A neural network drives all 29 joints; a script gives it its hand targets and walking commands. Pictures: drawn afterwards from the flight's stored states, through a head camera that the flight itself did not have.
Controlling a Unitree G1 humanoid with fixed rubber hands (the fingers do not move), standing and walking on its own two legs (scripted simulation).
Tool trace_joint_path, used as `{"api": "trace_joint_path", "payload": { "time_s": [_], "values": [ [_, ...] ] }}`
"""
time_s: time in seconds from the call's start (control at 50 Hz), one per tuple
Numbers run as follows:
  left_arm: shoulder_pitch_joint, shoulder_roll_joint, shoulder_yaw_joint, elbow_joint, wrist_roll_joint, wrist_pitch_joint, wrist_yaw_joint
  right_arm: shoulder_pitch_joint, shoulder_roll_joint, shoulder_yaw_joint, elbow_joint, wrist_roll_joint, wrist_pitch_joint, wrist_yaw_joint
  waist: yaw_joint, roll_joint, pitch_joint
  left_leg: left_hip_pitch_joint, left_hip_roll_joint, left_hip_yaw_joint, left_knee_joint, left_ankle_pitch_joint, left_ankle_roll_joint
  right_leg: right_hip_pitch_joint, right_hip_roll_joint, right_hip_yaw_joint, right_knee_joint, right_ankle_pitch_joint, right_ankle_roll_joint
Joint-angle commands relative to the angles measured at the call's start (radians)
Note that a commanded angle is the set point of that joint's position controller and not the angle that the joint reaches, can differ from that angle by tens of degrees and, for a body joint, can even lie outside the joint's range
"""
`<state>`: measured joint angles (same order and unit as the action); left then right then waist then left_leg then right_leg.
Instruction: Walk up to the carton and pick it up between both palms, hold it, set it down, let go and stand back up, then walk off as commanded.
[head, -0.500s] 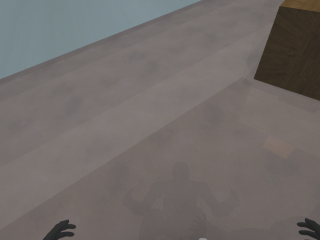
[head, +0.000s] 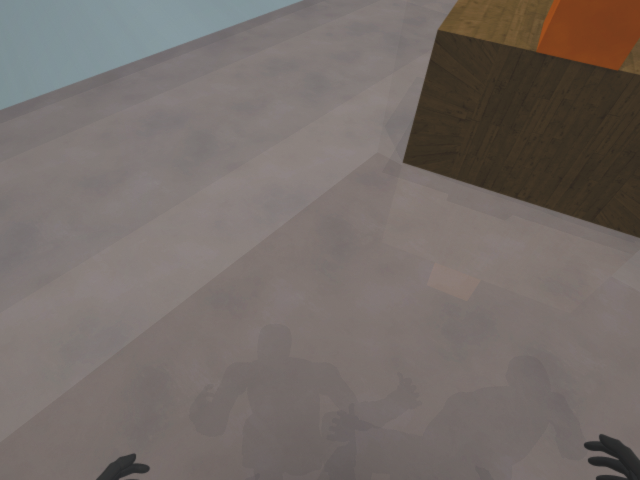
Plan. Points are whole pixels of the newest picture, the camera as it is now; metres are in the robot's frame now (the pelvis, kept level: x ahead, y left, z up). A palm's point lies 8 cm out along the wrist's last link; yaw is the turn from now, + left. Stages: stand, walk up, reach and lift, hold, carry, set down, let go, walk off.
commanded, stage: walk up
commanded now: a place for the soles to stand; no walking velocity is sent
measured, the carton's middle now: (596, 8) +1.57 -0.91 +0.00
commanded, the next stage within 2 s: none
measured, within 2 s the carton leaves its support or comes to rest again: neither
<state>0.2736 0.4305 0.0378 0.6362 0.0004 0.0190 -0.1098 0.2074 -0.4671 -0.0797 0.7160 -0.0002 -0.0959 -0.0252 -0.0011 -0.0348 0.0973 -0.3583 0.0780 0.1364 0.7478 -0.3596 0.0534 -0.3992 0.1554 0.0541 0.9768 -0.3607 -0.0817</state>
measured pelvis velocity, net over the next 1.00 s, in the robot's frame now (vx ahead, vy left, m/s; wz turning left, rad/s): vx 0.19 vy -0.11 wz -0.37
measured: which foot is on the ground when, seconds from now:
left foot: down 0.00-0.38, up 0.40-0.66, down 0.68-1.00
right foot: up 0.00-0.30, down 0.32-0.70, up 0.72-1.00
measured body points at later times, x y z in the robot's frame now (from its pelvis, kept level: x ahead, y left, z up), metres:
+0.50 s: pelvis +0.10 -0.08 -0.01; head +0.14 -0.10 +0.44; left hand +0.28 +0.21 -0.08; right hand +0.15 -0.44 -0.09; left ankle +0.07 +0.06 -0.66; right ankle +0.09 -0.20 -0.72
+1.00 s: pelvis +0.19 -0.11 -0.01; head +0.21 -0.05 +0.44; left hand +0.43 +0.13 -0.12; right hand +0.16 -0.47 -0.03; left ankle +0.20 -0.01 -0.72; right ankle +0.19 -0.27 -0.67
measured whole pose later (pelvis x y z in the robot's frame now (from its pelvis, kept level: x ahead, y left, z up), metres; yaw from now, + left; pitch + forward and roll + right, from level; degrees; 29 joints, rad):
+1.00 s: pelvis +0.19 -0.11 -0.01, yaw -21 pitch -6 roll -1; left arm 0.28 0.49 0.04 0.64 0.00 0.01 -0.09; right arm 0.31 -0.45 -0.07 0.72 0.00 -0.13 -0.01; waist 0.00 -0.14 0.08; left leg -0.17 0.09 0.19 0.78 -0.49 0.02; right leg -0.47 0.03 0.10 1.10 -0.36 -0.02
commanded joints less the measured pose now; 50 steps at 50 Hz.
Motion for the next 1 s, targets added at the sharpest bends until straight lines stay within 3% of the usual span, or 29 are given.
{"api": "trace_joint_path", "payload": {
  "time_s": [0.0, 0.08, 0.22, 0.24, 0.26, 0.28, 0.3, 0.32, 0.34, 0.36, 0.4, 0.42, 0.46, 0.48, 0.54, 0.58, 0.6, 0.62, 0.64, 0.66, 0.68, 0.72, 0.76, 0.8, 0.82, 0.84, 0.88, 0.9, 0.98],
  "values": [
    [-0.100, 0.236, 0.105, -0.036, 0.040, -0.021, -0.032, 0.070, -0.287, -0.090, 0.009, -0.026, -0.040, -0.030, -0.055, 0.102, -0.032, 0.323, 0.320, -0.300, -0.527, -0.072, 0.070, -0.369, -0.187, 0.036, 0.094, 0.057, 0.115],
    [-0.133, 0.218, 0.089, -0.027, 0.029, -0.018, -0.044, 0.039, -0.320, -0.102, 0.016, -0.033, -0.043, -0.007, -0.070, 0.215, 0.038, 0.301, 0.354, -0.188, -0.548, -0.126, 0.154, -0.350, -0.252, -0.038, -0.070, 0.012, 0.107],
    [-0.120, 0.217, 0.081, -0.020, 0.025, -0.038, -0.033, 0.005, -0.351, -0.115, -0.002, -0.033, -0.035, 0.008, -0.039, 0.243, -0.040, 0.270, 0.336, -0.026, -0.335, 0.192, 0.136, -0.151, -0.265, -0.136, -0.255, -0.071, 0.048],
    [-0.059, 0.229, 0.093, -0.014, 0.025, -0.043, -0.027, -0.037, -0.351, -0.114, -0.013, -0.036, -0.031, 0.008, 0.005, 0.213, -0.111, 0.273, 0.323, 0.013, -0.229, 0.249, 0.122, -0.043, -0.258, -0.159, -0.310, -0.085, 0.039],
    [0.026, 0.235, 0.098, 0.017, 0.028, -0.055, -0.017, -0.051, -0.327, -0.104, -0.015, -0.038, -0.024, 0.006, 0.066, 0.107, -0.185, 0.198, 0.277, 0.083, -0.043, 0.314, 0.113, 0.120, -0.211, -0.197, -0.416, -0.049, 0.019],
    [0.189, 0.299, 0.131, 0.073, 0.033, -0.070, 0.003, -0.002, -0.254, -0.081, -0.023, -0.035, -0.012, 0.011, 0.140, -0.129, -0.286, 0.093, 0.171, 0.091, 0.314, 0.329, 0.066, 0.331, -0.138, -0.090, -0.467, -0.065, -0.010],
    [0.226, 0.373, 0.148, 0.079, 0.033, -0.076, 0.021, 0.021, -0.155, -0.049, -0.050, -0.020, -0.015, 0.019, 0.159, -0.319, -0.264, -0.140, 0.076, 0.064, 0.454, 0.119, 0.013, 0.442, -0.238, 0.169, -0.527, -0.064, -0.062],
    [0.199, 0.418, 0.150, 0.050, 0.022, -0.081, 0.033, 0.002, -0.134, -0.034, -0.092, -0.004, -0.021, 0.025, 0.144, -0.427, -0.208, -0.404, -0.051, 0.048, 0.525, -0.210, -0.037, 0.508, -0.375, 0.508, -0.627, 0.047, -0.161],
    [0.223, 0.399, 0.147, 0.054, 0.007, -0.073, 0.038, -0.043, -0.198, -0.040, -0.092, -0.009, -0.026, 0.023, 0.158, -0.331, -0.193, -0.492, -0.040, -0.035, 0.537, -0.237, -0.054, 0.576, -0.435, 0.658, -0.657, 0.153, -0.226],
    [0.223, 0.399, 0.153, 0.048, 0.000, -0.065, 0.051, -0.057, -0.221, -0.042, -0.079, -0.009, -0.034, 0.027, 0.161, -0.275, -0.218, -0.501, -0.022, -0.051, 0.534, -0.205, -0.069, 0.635, -0.447, 0.679, -0.622, 0.308, -0.264],
    [0.153, 0.331, 0.132, 0.027, -0.006, -0.054, 0.056, -0.037, -0.230, -0.047, -0.043, 0.002, -0.039, 0.030, 0.105, -0.146, -0.193, -0.415, 0.024, -0.084, 0.449, -0.171, -0.046, 0.529, -0.398, 0.464, -0.529, 0.553, -0.238],
    [0.126, 0.306, 0.118, 0.013, -0.007, -0.062, 0.062, -0.014, -0.216, -0.048, -0.024, 0.010, -0.040, 0.032, 0.076, -0.143, -0.243, -0.350, 0.020, -0.098, 0.403, -0.158, -0.032, 0.505, -0.371, 0.376, -0.483, 0.663, -0.216],
    [0.111, 0.280, 0.109, -0.008, -0.010, -0.071, 0.067, 0.004, -0.199, -0.041, -0.038, 0.009, -0.037, 0.028, 0.064, -0.146, -0.219, -0.316, 0.023, -0.103, 0.341, -0.152, -0.019, 0.484, -0.359, 0.334, -0.443, 0.747, -0.189],
    [0.105, 0.280, 0.104, -0.009, -0.002, -0.073, 0.069, 0.019, -0.195, -0.033, -0.035, 0.009, -0.037, 0.028, 0.071, -0.179, -0.227, -0.321, 0.021, -0.084, 0.282, -0.179, -0.027, 0.490, -0.354, 0.309, -0.427, 0.730, -0.200],
    [0.110, 0.296, 0.103, -0.022, 0.008, -0.071, 0.062, -0.028, -0.195, -0.041, -0.047, 0.004, -0.044, 0.023, 0.079, -0.131, -0.165, -0.295, -0.003, -0.093, 0.138, -0.241, -0.023, 0.358, -0.405, 0.390, -0.436, 0.603, -0.240],
    [0.051, 0.300, 0.102, -0.033, -0.002, -0.072, 0.055, 0.046, -0.198, -0.045, -0.031, 0.007, -0.058, 0.020, 0.025, -0.132, -0.133, -0.142, 0.003, -0.105, -0.073, -0.166, -0.003, 0.242, -0.385, 0.348, -0.383, 0.525, -0.217],
    [-0.023, 0.279, 0.090, -0.046, -0.008, -0.069, 0.054, 0.158, -0.187, -0.049, 0.015, 0.003, -0.070, 0.016, -0.053, -0.092, -0.160, 0.077, -0.015, -0.097, -0.222, -0.036, 0.015, 0.110, -0.331, 0.268, -0.271, 0.533, -0.159],
    [-0.082, 0.223, 0.070, -0.081, -0.012, -0.075, 0.047, 0.294, -0.255, -0.075, 0.041, -0.004, -0.083, 0.007, -0.142, 0.067, -0.227, 0.390, 0.081, -0.274, -0.369, 0.022, 0.053, -0.138, -0.216, 0.144, 0.006, 0.455, -0.069],
    [-0.109, 0.096, 0.035, -0.107, -0.002, -0.086, 0.046, 0.383, -0.385, -0.115, 0.064, -0.017, -0.088, 0.000, -0.169, 0.330, -0.216, 0.568, 0.339, -0.595, -0.412, 0.199, 0.049, -0.415, -0.031, 0.097, 0.235, -0.054, 0.026],
    [-0.071, 0.152, 0.050, -0.079, 0.005, -0.078, 0.058, 0.329, -0.379, -0.116, 0.049, -0.004, -0.078, -0.005, -0.131, 0.198, -0.203, 0.650, 0.444, -0.651, -0.386, 0.317, 0.082, -0.525, -0.032, 0.088, 0.248, -0.154, 0.041],
    [-0.066, 0.191, 0.054, -0.057, 0.006, -0.072, 0.059, 0.312, -0.347, -0.105, 0.036, -0.002, -0.071, -0.006, -0.122, 0.076, -0.244, 0.654, 0.431, -0.600, -0.360, 0.370, 0.071, -0.483, -0.063, 0.109, 0.234, -0.139, 0.050],
    [-0.073, 0.248, 0.071, -0.047, 0.011, -0.064, 0.053, 0.203, -0.323, -0.103, 0.025, 0.005, -0.063, -0.009, -0.094, 0.107, -0.144, 0.482, 0.406, -0.540, -0.403, 0.258, 0.026, -0.472, -0.132, 0.127, 0.234, -0.052, 0.045],
    [-0.075, 0.240, 0.083, -0.032, -0.001, -0.059, 0.039, 0.188, -0.273, -0.087, 0.033, -0.013, -0.064, -0.007, -0.077, 0.136, -0.079, 0.416, 0.311, -0.374, -0.446, 0.314, -0.048, -0.400, -0.130, 0.119, 0.228, 0.031, 0.060],
    [-0.039, 0.218, 0.085, -0.014, -0.003, -0.046, 0.029, 0.154, -0.256, -0.085, 0.014, -0.005, -0.061, -0.007, -0.053, 0.192, -0.024, 0.375, 0.275, -0.280, -0.435, 0.407, -0.072, -0.394, -0.131, 0.083, 0.189, 0.085, 0.064],
    [-0.056, 0.205, 0.088, -0.020, -0.003, -0.039, 0.027, 0.162, -0.252, -0.082, 0.013, -0.013, -0.061, -0.005, -0.052, 0.193, 0.006, 0.361, 0.265, -0.238, -0.422, 0.460, -0.040, -0.401, -0.140, 0.074, 0.186, 0.078, 0.068],
    [-0.058, 0.196, 0.083, -0.008, -0.005, -0.034, 0.025, 0.163, -0.266, -0.090, 0.006, -0.014, -0.058, -0.003, -0.059, 0.246, -0.016, 0.350, 0.266, -0.232, -0.434, 0.401, -0.020, -0.359, -0.148, 0.065, 0.152, 0.092, 0.072],
    [-0.103, 0.205, 0.077, -0.012, -0.002, -0.027, 0.021, 0.145, -0.280, -0.093, -0.003, -0.017, -0.058, -0.001, -0.058, 0.223, 0.015, 0.337, 0.283, -0.227, -0.466, 0.319, 0.003, -0.388, -0.153, 0.059, 0.123, 0.111, 0.074],
    [-0.104, 0.200, 0.077, -0.015, -0.004, -0.027, 0.020, 0.135, -0.278, -0.095, -0.012, -0.018, -0.056, 0.001, -0.057, 0.268, 0.034, 0.321, 0.279, -0.192, -0.478, 0.287, 0.019, -0.382, -0.166, 0.041, 0.088, 0.122, 0.070],
    [-0.177, 0.204, 0.069, -0.032, 0.004, -0.036, 0.007, 0.104, -0.288, -0.098, -0.020, -0.018, -0.049, 0.011, -0.069, 0.241, 0.084, 0.309, 0.306, -0.129, -0.454, 0.263, 0.118, -0.361, -0.231, -0.021, -0.094, 0.072, 0.064]
  ]
}}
